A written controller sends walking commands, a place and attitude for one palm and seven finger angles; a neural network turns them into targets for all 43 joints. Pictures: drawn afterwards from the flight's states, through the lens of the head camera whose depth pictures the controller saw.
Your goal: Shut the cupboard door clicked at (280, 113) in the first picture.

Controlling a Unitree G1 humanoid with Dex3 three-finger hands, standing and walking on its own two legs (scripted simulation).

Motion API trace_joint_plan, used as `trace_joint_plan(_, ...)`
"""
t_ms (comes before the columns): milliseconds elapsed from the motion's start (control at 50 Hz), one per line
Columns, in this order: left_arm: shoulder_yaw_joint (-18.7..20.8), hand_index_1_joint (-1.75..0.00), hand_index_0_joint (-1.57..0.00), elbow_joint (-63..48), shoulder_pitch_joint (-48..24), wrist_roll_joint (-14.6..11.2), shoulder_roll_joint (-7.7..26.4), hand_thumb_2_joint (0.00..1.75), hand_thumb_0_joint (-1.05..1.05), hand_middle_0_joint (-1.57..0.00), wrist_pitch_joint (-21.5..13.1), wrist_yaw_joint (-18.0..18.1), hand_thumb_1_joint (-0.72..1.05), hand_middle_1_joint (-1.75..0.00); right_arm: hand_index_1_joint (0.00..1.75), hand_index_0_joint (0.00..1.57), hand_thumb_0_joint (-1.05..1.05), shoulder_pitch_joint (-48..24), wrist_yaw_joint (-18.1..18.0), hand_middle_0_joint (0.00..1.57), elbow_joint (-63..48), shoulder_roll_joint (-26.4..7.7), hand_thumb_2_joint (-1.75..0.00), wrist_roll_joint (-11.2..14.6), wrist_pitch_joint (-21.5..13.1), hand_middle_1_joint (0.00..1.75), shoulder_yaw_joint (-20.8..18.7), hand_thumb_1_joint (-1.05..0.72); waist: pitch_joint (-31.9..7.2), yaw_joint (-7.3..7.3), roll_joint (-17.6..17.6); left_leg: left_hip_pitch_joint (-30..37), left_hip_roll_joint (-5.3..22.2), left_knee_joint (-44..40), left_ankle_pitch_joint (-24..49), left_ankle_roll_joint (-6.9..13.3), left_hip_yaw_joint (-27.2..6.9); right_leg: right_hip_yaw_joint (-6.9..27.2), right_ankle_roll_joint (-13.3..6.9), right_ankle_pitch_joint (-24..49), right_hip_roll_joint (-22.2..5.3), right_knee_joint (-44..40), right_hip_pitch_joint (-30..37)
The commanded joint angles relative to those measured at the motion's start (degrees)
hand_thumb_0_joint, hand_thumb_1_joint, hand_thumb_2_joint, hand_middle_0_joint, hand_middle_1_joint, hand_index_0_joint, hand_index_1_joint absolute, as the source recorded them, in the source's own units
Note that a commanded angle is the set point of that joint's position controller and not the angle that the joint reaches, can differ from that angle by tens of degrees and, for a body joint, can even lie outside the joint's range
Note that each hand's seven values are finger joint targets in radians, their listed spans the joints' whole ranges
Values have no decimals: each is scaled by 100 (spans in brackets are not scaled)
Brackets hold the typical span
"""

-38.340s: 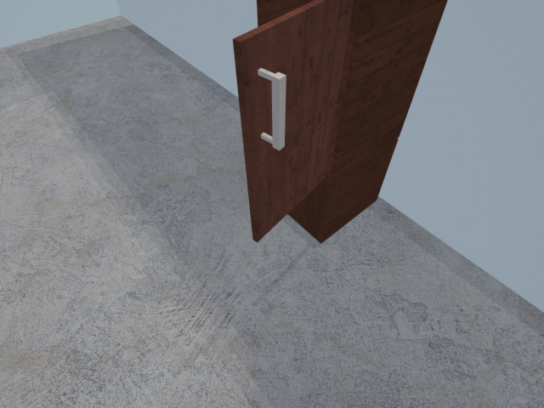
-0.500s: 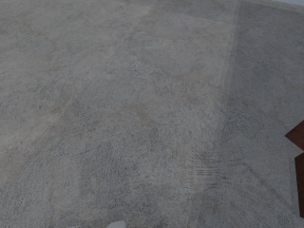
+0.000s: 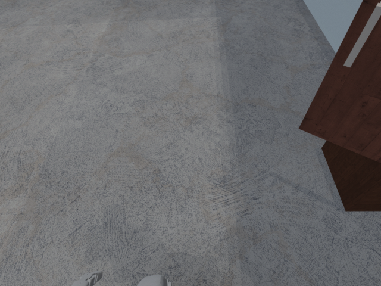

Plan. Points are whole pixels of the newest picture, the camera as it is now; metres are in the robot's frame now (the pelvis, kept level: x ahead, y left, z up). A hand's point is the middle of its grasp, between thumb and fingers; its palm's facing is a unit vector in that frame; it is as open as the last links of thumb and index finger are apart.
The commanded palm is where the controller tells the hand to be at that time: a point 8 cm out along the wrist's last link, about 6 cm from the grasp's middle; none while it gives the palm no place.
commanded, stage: turn to face it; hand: left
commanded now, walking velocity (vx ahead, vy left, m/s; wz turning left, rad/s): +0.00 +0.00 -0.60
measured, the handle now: (364, 34) +0.71 -0.44 +0.11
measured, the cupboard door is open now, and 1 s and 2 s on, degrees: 56 56 56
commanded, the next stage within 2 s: take the last steps up to it in 0.84 s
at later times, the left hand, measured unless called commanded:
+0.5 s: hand (109, 269) +0.17 +0.23 -0.16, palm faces -0.24 -0.95 -0.21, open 7.4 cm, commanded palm none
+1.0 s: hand (152, 248) +0.22 +0.12 -0.15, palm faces -0.48 -0.85 -0.22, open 7.4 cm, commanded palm none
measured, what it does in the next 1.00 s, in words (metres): steps on the spot, turning right: left foot, then right foot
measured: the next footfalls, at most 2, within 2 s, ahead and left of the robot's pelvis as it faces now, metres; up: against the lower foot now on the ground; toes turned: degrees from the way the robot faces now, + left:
left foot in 0.32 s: +0.10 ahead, +0.14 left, +0.00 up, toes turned -9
right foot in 0.72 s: +0.01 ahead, -0.11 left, +0.00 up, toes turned -28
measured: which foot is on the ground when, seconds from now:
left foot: up 0.00-0.30, down 0.32-0.72, up 0.74-1.00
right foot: down 0.00-0.32, up 0.34-0.70, down 0.72-1.00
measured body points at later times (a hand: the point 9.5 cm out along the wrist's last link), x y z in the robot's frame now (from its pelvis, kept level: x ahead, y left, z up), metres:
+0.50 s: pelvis +0.04 +0.04 +0.01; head +0.09 +0.05 +0.46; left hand +0.18 +0.28 -0.14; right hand +0.06 -0.23 -0.11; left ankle +0.06 +0.14 -0.73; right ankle -0.04 -0.09 -0.64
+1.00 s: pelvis +0.05 +0.00 +0.01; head +0.08 -0.02 +0.46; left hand +0.24 +0.17 -0.13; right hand -0.03 -0.25 -0.14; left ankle +0.12 +0.12 -0.69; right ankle -0.02 -0.09 -0.73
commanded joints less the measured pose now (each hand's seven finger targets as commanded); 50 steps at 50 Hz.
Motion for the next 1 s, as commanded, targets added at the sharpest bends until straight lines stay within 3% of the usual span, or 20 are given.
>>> trace_joint_plan(0, 246, -30, -20, -364, 119, -15, 1081, 90, 0, -20, -137, 180, 90, -30, 30, 20, 0, -258, 32, 20, -604, -398, -90, -25, -257, 30, -93, -90, -740, 91, -1479, -1016, -23, 612, 602, -140, -468, 1654, -832, 2982, -1369, -1445, 1102)
trace_joint_plan(60, 254, -30, -20, -314, 291, 2, 1145, 90, 0, -20, -158, 184, 90, -30, 30, 20, 0, -218, 42, 20, -534, -267, -90, -7, -250, 30, -66, -90, -1019, 132, -1088, -702, -201, -64, 711, -198, -319, 1589, -858, 3283, -1268, -1309, 1277)
trace_joint_plan(200, 316, -30, -20, -259, 282, 43, 1287, 90, 0, -20, -96, 170, 90, -30, 30, 20, 0, -362, -6, 20, -681, -252, -90, 52, -316, 30, -56, -90, -860, 146, -1264, -9, -453, -1620, 556, -131, -350, 2304, -922, 3145, -1267, -1132, 848)
trace_joint_plan(260, 286, -30, -20, -326, -74, -19, 1154, 90, 0, -20, -38, 158, 90, -30, 30, 20, 0, 330, -46, 20, -460, -370, -90, 60, -409, 30, -68, -90, -987, -221, -993, 1517, -425, -3411, 1849, -71, -305, 2056, -367, 2358, -772, -567, 10)
trace_joint_plan(280, 222, -30, -20, -402, 107, -78, 807, 90, 0, -20, -2, 132, 90, -30, 30, 20, 0, 456, -70, 20, -438, -801, -90, -5, -482, 30, -120, -90, -1145, -185, 151, 2211, 554, -4078, 2093, 217, -1290, 1575, -29, 945, -80, 131, -754)
trace_joint_plan(300, 168, -30, -20, -461, 234, -98, 609, 90, 0, -20, -1, 82, 90, -30, 30, 20, 0, 561, -88, 20, -509, -1288, -90, -63, -477, 30, -213, -90, -1151, -181, 1498, 2410, 1873, -4268, 2942, 854, -2499, 645, 294, -1579, 444, 1533, -1435)
trace_joint_plan(320, 196, -30, -20, -486, 61, -33, 785, 90, 0, -20, 15, 72, 90, -30, 30, 20, 0, 583, -101, 20, -558, -1272, -90, -110, -437, 30, -179, -90, -965, -252, 963, 1833, 2158, -4228, 3061, 1262, -2512, 662, 283, -1792, 180, 2572, -1286)
trace_joint_plan(340, 222, -30, -20, -495, 143, 0, 794, 90, 0, -20, 18, 36, 90, -30, 30, 20, 0, 284, -98, 20, -681, -1079, -90, -122, -448, 30, -117, -90, -745, -53, 550, 1495, 1991, -4267, 2953, 1318, -2199, 621, 319, -1490, 14, 2995, -1316)
trace_joint_plan(360, 282, -30, -20, -368, 165, 47, 801, 90, 0, -20, 49, -1, 90, -30, 30, 20, 0, 61, -114, 20, -691, -930, -90, -139, -482, 30, -90, -90, -672, 56, 758, 1443, 1683, -4233, 3337, 1174, -1831, 583, 390, -1214, -8, 3314, -1438)
trace_joint_plan(420, 260, -30, -20, -318, 137, 11, 672, 90, 0, -20, 134, -91, 90, -30, 30, 20, 0, -27, -136, 20, -710, -721, -90, -128, -470, 30, -34, -90, -590, 90, 718, 1582, 1168, -4015, 3715, 1001, -718, 349, 503, -696, -133, 3323, -1418)
trace_joint_plan(580, 114, -30, -20, -428, -298, 4, 405, 90, 0, -20, 70, -110, 90, -30, 30, 20, 0, 553, -70, 20, -345, -829, -90, -120, -439, 30, -180, -90, -918, -213, 857, 2280, 1270, -3468, 4617, 1059, -63, -255, 418, -623, -86, 1092, -766)
trace_joint_plan(640, 114, -30, -20, -288, 71, 5, 526, 90, 0, -20, -11, -78, 90, -30, 30, 20, 0, 434, -20, 20, -283, -897, -90, -72, -409, 30, -222, -90, -949, -5, 679, 1735, 1198, -2939, 4121, 745, 123, -366, 257, 421, 4, -464, 380)
trace_joint_plan(660, 160, -30, -20, -161, 459, 21, 717, 90, 0, -20, -57, -55, 90, -30, 30, 20, 0, 356, 1, 20, -303, -838, -90, -30, -406, 30, -218, -90, -1117, 215, 229, 1301, 972, -2429, 3468, 479, 302, -67, 159, 1260, -203, -1216, 1140)
trace_joint_plan(680, 265, -30, -20, -45, 823, 87, 1305, 90, 0, -20, -135, 27, 90, -30, 30, 20, 0, 289, 29, 20, -436, -439, -90, 36, -397, 30, -146, -90, -1265, 389, -1340, 59, 324, -1378, 1580, 118, 734, 1434, -245, 2671, -1434, -1546, 2099)
trace_joint_plan(700, 326, -30, -20, 60, 1043, 40, 1676, 90, 0, -20, -132, 104, 90, -30, 30, 20, 0, -110, 15, 20, -647, -226, -90, 20, -343, 30, -43, -90, -970, 561, -2183, -824, -273, -189, -912, -20, 425, 2412, -905, 4241, -2314, -1476, 1889)
trace_joint_plan(720, 288, -30, -20, 64, 1012, 1, 1603, 90, 0, -20, -115, 154, 90, -30, 30, 20, 0, -88, -27, 20, -591, -314, -90, 37, -253, 30, -27, -90, -924, 519, -1712, -817, -149, 436, -716, 59, -256, 2271, -1207, 3395, -2352, -1584, 1441)
trace_joint_plan(740, 293, -30, -20, 26, 688, 8, 1364, 90, 0, -20, -101, 206, 90, -30, 30, 20, 0, -152, -23, 20, -533, -246, -90, 9, -233, 30, -51, -90, -617, 371, -1483, -1093, -115, 632, -323, 58, -374, 2063, -1125, 3069, -2029, -1643, 1300)
trace_joint_plan(760, 267, -30, -20, -33, 377, 29, 1242, 90, 0, -20, -121, 234, 90, -30, 30, 20, 0, 21, -30, 20, -393, -252, -90, -4, -244, 30, -43, -90, -662, 207, -1911, -1245, -72, 724, -82, 7, -409, 1967, -1062, 3024, -1819, -1564, 1437)
trace_joint_plan(840, 139, -30, -20, -108, 7, 24, 962, 90, 0, -20, -173, 222, 90, -30, 30, 20, 0, 284, 47, 20, -144, -202, -90, -8, -246, 30, -28, -90, -753, -29, -1415, -478, -184, 82, 639, -81, -256, 1043, -792, 3111, -1328, -1487, 922)
trace_joint_plan(980, 206, -30, -20, 80, 168, 34, 1019, 90, 0, -20, -145, 164, 90, -30, 30, 20, 0, 411, 12, 20, -92, -31, -90, -42, -374, 30, 23, -90, -774, -8, -1364, 497, -428, -2194, 876, -45, 32, 1484, -814, 1469, -1198, -1440, 751)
